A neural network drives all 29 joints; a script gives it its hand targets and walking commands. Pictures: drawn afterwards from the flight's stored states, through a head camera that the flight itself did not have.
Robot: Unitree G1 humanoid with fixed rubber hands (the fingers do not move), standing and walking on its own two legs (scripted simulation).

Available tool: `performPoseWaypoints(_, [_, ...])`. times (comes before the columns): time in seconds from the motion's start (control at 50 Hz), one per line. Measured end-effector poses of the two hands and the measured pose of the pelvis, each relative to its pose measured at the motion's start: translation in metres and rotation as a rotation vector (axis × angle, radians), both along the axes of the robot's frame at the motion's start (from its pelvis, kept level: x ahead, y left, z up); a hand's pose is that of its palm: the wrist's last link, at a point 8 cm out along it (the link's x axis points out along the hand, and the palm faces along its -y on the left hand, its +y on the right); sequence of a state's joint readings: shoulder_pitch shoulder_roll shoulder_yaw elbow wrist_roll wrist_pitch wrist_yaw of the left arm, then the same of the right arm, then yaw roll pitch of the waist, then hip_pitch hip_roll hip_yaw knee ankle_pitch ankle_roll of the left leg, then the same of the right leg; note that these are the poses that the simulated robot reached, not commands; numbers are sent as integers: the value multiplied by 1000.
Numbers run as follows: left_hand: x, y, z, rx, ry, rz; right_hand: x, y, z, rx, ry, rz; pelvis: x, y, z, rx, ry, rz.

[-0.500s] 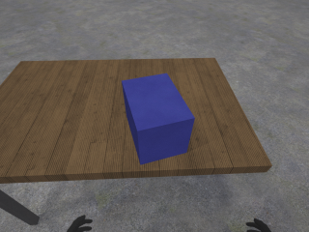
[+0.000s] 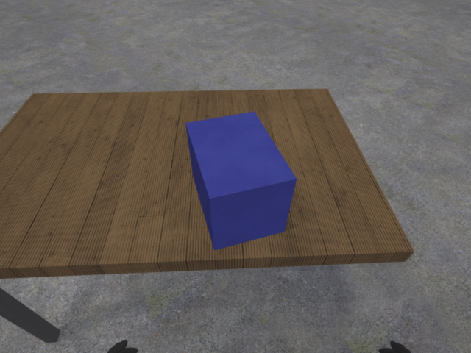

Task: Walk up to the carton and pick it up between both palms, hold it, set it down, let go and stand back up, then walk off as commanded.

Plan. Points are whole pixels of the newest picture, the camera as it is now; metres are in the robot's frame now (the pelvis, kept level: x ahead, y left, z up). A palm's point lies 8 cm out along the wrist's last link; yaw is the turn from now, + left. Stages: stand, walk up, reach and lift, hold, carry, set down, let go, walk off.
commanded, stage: stand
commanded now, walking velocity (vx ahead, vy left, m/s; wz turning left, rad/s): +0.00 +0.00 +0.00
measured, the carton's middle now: (235, 177) +0.52 +0.03 -0.01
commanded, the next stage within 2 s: none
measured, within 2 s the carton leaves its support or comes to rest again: neither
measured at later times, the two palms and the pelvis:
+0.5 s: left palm out of the picture +0.08 +0.24 -0.12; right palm out of the picture +0.10 -0.28 -0.10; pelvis -0.02 +0.00 +0.00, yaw +0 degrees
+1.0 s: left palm out of the picture +0.05 +0.25 -0.13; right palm out of the picture +0.07 -0.29 -0.11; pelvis -0.03 +0.00 +0.00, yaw +0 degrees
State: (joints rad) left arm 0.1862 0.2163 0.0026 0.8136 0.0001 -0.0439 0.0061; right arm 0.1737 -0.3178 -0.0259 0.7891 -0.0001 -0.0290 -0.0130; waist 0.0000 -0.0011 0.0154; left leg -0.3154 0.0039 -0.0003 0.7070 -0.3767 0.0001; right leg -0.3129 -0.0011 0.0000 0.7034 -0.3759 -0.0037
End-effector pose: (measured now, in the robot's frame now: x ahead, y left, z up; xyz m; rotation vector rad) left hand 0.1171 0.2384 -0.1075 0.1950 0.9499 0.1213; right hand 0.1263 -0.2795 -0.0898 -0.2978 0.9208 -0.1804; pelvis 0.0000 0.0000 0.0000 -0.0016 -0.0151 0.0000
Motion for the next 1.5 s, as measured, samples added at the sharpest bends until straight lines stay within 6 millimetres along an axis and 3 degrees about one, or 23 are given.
performPoseWaypoints(0.92, [-62,7,-17,5,134,32,-54,-8,-17,-2,120,-48,-30,0,-1,0,-43,0])
performPoseWaypoints(1.5, [-73,8,-17,12,188,39,-66,-11,-19,3,172,-60,-36,-2,4,2,-36,0])
